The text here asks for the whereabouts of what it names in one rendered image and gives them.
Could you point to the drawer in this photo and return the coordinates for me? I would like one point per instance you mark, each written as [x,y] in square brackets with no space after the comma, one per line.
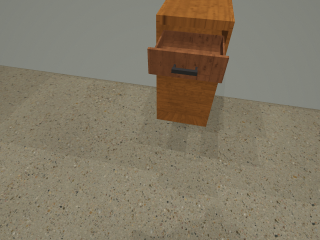
[188,50]

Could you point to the handle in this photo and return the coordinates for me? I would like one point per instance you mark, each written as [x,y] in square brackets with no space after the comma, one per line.
[184,71]

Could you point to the cabinet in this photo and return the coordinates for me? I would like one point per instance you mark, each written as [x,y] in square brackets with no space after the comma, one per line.
[184,100]

